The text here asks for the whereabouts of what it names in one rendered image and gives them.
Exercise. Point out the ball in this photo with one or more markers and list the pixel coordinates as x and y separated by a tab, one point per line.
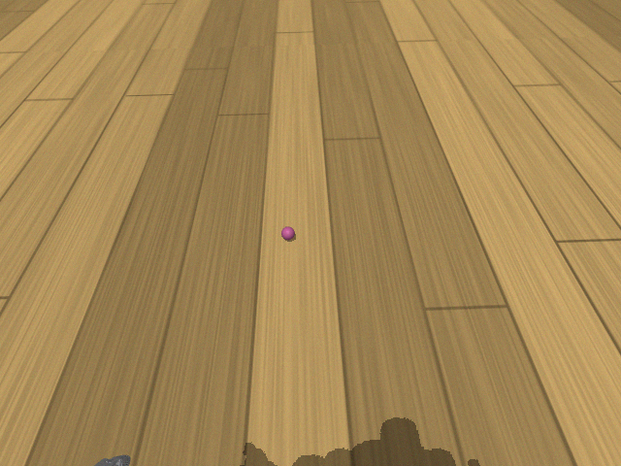
287	233

